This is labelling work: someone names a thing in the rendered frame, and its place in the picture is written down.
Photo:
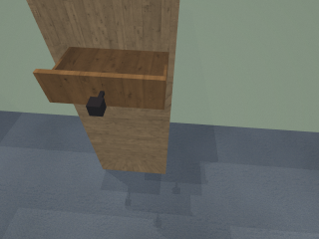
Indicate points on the drawer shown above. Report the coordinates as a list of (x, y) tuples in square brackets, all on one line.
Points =
[(129, 78)]

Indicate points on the handle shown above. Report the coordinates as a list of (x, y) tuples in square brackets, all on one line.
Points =
[(96, 106)]

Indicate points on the cabinet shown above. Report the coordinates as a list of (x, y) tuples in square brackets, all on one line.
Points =
[(125, 139)]

